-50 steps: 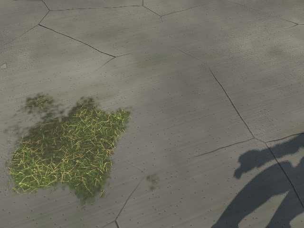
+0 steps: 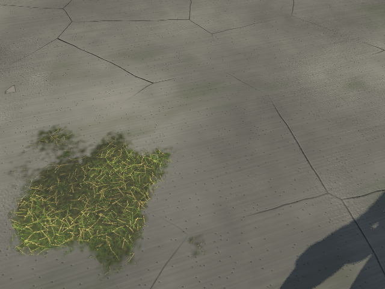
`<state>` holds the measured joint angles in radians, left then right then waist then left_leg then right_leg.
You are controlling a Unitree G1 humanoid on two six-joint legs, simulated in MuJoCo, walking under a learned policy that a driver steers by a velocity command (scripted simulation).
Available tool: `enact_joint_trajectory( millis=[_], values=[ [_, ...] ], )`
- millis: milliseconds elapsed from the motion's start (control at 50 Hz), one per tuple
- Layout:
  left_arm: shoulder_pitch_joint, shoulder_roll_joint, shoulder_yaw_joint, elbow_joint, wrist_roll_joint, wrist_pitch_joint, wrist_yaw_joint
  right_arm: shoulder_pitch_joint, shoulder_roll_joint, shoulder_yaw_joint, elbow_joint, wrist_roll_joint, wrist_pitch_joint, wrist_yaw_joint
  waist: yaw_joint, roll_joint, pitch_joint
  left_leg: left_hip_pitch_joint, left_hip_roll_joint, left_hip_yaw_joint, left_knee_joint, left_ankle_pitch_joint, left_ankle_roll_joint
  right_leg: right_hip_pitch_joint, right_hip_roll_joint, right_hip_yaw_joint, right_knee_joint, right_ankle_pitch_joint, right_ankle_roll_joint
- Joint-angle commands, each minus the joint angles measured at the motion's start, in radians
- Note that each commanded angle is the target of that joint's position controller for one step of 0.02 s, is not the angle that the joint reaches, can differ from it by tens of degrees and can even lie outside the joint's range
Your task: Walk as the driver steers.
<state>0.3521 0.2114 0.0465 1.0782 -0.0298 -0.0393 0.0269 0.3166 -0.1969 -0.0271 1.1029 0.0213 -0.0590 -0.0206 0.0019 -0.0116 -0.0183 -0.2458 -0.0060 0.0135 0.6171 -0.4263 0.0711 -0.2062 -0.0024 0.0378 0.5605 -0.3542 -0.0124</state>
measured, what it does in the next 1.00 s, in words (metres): walks ahead: right foot, then left foot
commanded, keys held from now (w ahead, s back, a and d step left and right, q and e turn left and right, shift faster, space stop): w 0.08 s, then no key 0.92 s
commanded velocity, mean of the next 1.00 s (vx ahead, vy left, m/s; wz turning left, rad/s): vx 0.11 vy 0.00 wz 0.00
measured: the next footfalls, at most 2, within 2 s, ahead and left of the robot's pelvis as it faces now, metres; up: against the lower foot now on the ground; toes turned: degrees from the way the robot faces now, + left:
right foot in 0.38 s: +0.29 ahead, -0.10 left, +0.00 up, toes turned -1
left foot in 0.68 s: +0.22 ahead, +0.12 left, +0.00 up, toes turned +1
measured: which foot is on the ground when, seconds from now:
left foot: down 0.00-0.40, up 0.42-0.66, down 0.68-1.00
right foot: down 0.00-0.02, up 0.04-0.36, down 0.38-1.00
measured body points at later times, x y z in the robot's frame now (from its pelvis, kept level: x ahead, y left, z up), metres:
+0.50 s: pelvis +0.16 -0.02 +0.00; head +0.18 -0.03 +0.45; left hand +0.31 +0.22 -0.12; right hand +0.14 -0.27 -0.16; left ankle +0.02 +0.11 -0.66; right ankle +0.24 -0.10 -0.73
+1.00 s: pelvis +0.21 +0.00 +0.01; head +0.23 +0.00 +0.46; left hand +0.27 +0.25 -0.14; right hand +0.22 -0.24 -0.15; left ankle +0.18 +0.12 -0.73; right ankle +0.25 -0.10 -0.73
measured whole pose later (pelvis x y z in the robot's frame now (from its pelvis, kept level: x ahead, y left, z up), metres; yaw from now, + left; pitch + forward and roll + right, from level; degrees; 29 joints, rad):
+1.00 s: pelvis +0.21 +0.00 +0.01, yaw +0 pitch +0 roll +0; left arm 0.17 0.22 0.02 1.07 0.00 -0.01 0.03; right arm 0.27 -0.18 -0.03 1.09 0.00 -0.03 -0.04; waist 0.00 -0.01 0.04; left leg -0.17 0.01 0.01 0.49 -0.31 0.00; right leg -0.27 0.02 -0.02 0.48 -0.20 -0.03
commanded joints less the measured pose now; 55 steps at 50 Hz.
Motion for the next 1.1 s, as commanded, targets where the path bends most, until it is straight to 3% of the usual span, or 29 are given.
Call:
enact_joint_trajectory(
  millis=[20,40,60,80,100,140,180,240,280,320,360,380,400,420,440,460,500,540,580,640,680,700,720,760,840,940,1100],
  values=[
    [-0.171,0.127,0.017,-0.103,-0.009,-0.02,-0.006,0.171,-0.06,-0.015,0.015,0.0,-0.029,0.005,-0.117,-0.046,0.17,0.208,0.044,-0.078,-0.201,0.005,0.048,-0.352,-0.11,0.177,-0.156,-0.26,-0.106],
    [-0.204,0.054,0.0,-0.134,-0.011,-0.034,-0.007,0.298,-0.162,-0.043,0.048,0.002,-0.034,0.005,-0.145,0.204,0.137,0.329,0.202,-0.372,-0.362,-0.165,0.119,-0.492,0.024,-0.036,0.166,-0.108,-0.036],
    [-0.234,0.058,-0.001,-0.169,-0.011,-0.056,-0.005,0.371,-0.242,-0.059,0.053,-0.007,-0.046,0.019,-0.161,0.337,0.135,0.38,0.391,-0.721,-0.481,-0.176,0.224,-0.637,0.05,-0.044,0.404,-0.192,-0.027],
    [-0.233,0.098,0.009,-0.167,-0.015,-0.069,-0.011,0.299,-0.17,-0.037,0.032,-0.022,-0.058,0.02,-0.11,0.183,0.162,0.369,0.403,-0.708,-0.458,-0.12,0.222,-0.706,-0.014,0.029,0.568,-0.154,-0.047],
    [-0.185,0.093,0.008,-0.145,-0.015,-0.075,-0.02,0.229,-0.131,-0.025,0.002,-0.024,-0.063,0.023,-0.07,0.13,0.162,0.359,0.359,-0.584,-0.431,0.062,0.188,-0.711,-0.037,0.033,0.623,-0.075,-0.061],
    [-0.17,0.111,0.021,-0.128,0.006,-0.078,-0.025,0.146,-0.104,-0.01,-0.033,-0.017,-0.052,0.025,-0.028,0.079,0.136,0.334,0.297,-0.353,-0.404,0.517,0.125,-0.661,-0.075,0.004,0.573,0.024,-0.056],
    [-0.204,0.074,0.017,-0.139,0.008,-0.069,-0.033,0.162,-0.076,0.004,-0.032,-0.028,-0.027,0.015,-0.03,0.11,0.103,0.288,0.221,-0.187,-0.389,0.765,0.082,-0.553,-0.063,-0.053,0.448,0.094,-0.03],
    [-0.325,0.01,-0.011,-0.184,0.007,-0.051,-0.037,0.159,-0.113,0.007,-0.04,-0.036,-0.004,-0.009,-0.041,0.12,0.089,0.155,0.144,-0.056,-0.374,0.866,0.063,-0.351,-0.006,-0.115,0.164,0.226,0.001],
    [-0.344,0.036,-0.011,-0.195,0.006,-0.039,-0.038,0.179,-0.16,-0.003,-0.03,-0.029,-0.001,-0.014,-0.039,0.155,0.059,0.122,0.164,-0.065,-0.358,0.879,0.069,-0.229,0.021,-0.114,0.083,0.296,0.002],
    [-0.302,0.083,-0.001,-0.186,0.008,-0.029,-0.036,0.135,-0.161,-0.007,-0.036,-0.013,-0.005,-0.014,0.003,0.165,0.04,0.135,0.19,-0.085,-0.319,0.889,0.057,-0.149,0.016,-0.07,0.024,0.345,-0.023],
    [-0.201,0.134,0.021,-0.147,0.026,-0.027,-0.03,0.098,-0.15,-0.008,-0.043,-0.005,-0.008,-0.011,0.065,0.123,-0.001,0.163,0.162,-0.079,-0.197,0.932,0.023,-0.014,0.041,-0.075,-0.082,0.43,-0.066],
    [-0.145,0.176,0.035,-0.132,0.032,-0.029,-0.025,0.128,-0.144,-0.007,-0.039,-0.017,-0.009,-0.006,0.082,0.067,-0.044,0.127,0.116,-0.055,-0.087,0.835,-0.013,0.111,-0.01,-0.033,-0.104,0.66,-0.089],
    [-0.067,0.233,0.043,-0.12,0.047,-0.024,-0.021,0.212,-0.097,0.005,-0.038,-0.049,-0.015,-0.001,0.057,-0.065,-0.173,-0.05,0.041,-0.028,0.115,0.455,-0.056,0.386,-0.178,0.135,0.001,1.051,-0.17],
    [-0.02,0.189,0.026,-0.101,0.055,-0.016,-0.025,0.311,-0.01,0.028,-0.011,-0.031,-0.006,-0.002,0.044,-0.237,-0.332,-0.128,-0.036,-0.031,0.403,-0.169,-0.106,0.476,-0.386,0.37,-0.072,1.109,-0.341],
    [-0.069,0.135,0.007,-0.107,0.035,-0.016,-0.037,0.266,-0.059,0.013,-0.011,-0.017,0.004,-0.001,0.034,-0.153,-0.29,-0.127,-0.021,-0.114,0.521,-0.267,-0.123,0.344,-0.355,0.419,-0.147,0.882,-0.333],
    [-0.182,0.126,0.001,-0.128,0.022,-0.019,-0.038,0.185,-0.082,0.004,-0.036,-0.004,0.015,-0.005,0.01,-0.108,-0.153,-0.184,0.011,-0.099,0.551,-0.232,-0.129,0.204,-0.323,0.339,-0.192,0.682,-0.29],
    [-0.302,0.1,-0.014,-0.15,0.033,-0.024,-0.037,0.102,-0.088,-0.01,-0.05,-0.014,0.042,-0.025,-0.024,-0.045,-0.038,-0.153,0.059,-0.086,0.464,-0.144,-0.136,-0.017,-0.251,0.229,-0.265,0.46,-0.226],
    [-0.325,0.117,-0.009,-0.145,0.051,-0.017,-0.03,0.101,-0.069,-0.01,-0.054,-0.019,0.057,-0.039,-0.049,-0.087,-0.013,-0.058,0.062,-0.063,0.295,-0.103,-0.133,-0.129,-0.193,0.164,-0.3,0.337,-0.196],
    [-0.308,0.122,-0.008,-0.14,0.056,-0.01,-0.017,0.09,-0.056,-0.009,-0.052,-0.021,0.063,-0.047,-0.048,-0.095,-0.037,0.0,0.053,-0.046,0.152,-0.07,-0.128,-0.137,-0.182,0.153,-0.308,0.258,-0.205],
    [-0.32,0.128,-0.007,-0.138,0.028,0.004,-0.007,0.088,-0.054,-0.011,-0.035,-0.031,0.078,-0.037,-0.07,-0.079,-0.034,0.145,0.034,-0.01,-0.072,0.206,-0.097,-0.217,-0.154,0.135,-0.328,-0.046,-0.166],
    [-0.269,0.107,-0.013,-0.109,0.025,0.008,-0.009,0.054,-0.084,-0.012,-0.056,-0.054,0.085,-0.03,-0.054,-0.044,0.043,0.153,0.074,-0.051,-0.171,0.21,-0.055,-0.281,-0.112,0.113,-0.337,-0.23,-0.079],
    [-0.242,0.118,-0.005,-0.109,0.029,0.014,-0.007,0.035,-0.141,-0.024,-0.057,-0.043,0.082,-0.032,-0.013,0.023,0.094,0.039,0.076,-0.052,-0.185,0.063,-0.028,-0.243,-0.063,0.064,-0.33,-0.198,-0.05],
    [-0.249,0.112,-0.006,-0.109,0.034,0.017,-0.001,0.018,-0.139,-0.028,-0.049,-0.033,0.071,-0.03,-0.014,0.072,0.119,-0.067,0.065,-0.06,-0.224,-0.028,-0.021,-0.153,-0.034,0.026,-0.282,-0.125,-0.034],
    [-0.224,0.097,-0.008,-0.098,0.034,0.017,0.007,-0.021,-0.104,-0.023,-0.047,-0.036,0.046,-0.027,0.005,0.112,0.096,-0.102,0.07,-0.068,-0.267,0.016,-0.042,-0.05,-0.025,0.008,-0.208,0.016,-0.043],
    [-0.188,0.091,-0.009,-0.07,0.034,0.013,0.005,-0.015,-0.088,-0.022,-0.041,-0.025,0.018,-0.021,0.006,0.068,0.036,-0.036,0.067,-0.064,-0.244,0.175,-0.05,0.0,-0.02,-0.009,-0.153,0.194,-0.057],
    [-0.185,0.093,-0.009,-0.053,0.027,0.017,0.001,0.013,-0.089,-0.021,-0.032,-0.024,0.023,-0.019,-0.004,0.032,0.009,0.009,0.058,-0.05,-0.218,0.304,-0.046,0.029,-0.024,-0.011,-0.122,0.333,-0.057],
    [-0.175,0.098,-0.005,-0.027,0.023,0.034,0.008,0.027,-0.078,-0.018,-0.025,-0.023,0.032,-0.019,-0.002,0.017,0.019,0.024,0.05,-0.038,-0.217,0.369,-0.046,0.058,-0.028,-0.006,-0.107,0.399,-0.052]
  ],
)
